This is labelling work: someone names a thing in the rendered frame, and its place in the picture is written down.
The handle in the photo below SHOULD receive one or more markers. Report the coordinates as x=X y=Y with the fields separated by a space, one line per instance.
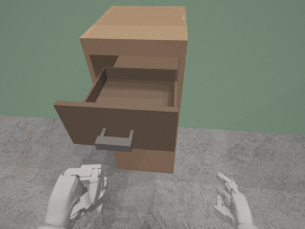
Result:
x=114 y=143

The robot right hand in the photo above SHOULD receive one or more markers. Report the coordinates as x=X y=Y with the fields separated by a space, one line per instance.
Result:
x=236 y=209

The cabinet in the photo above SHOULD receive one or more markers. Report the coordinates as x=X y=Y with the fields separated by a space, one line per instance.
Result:
x=142 y=37

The robot left hand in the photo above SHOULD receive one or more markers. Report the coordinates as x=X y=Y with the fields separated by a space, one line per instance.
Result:
x=86 y=184

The drawer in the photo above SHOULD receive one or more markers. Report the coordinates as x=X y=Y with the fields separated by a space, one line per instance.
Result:
x=123 y=99

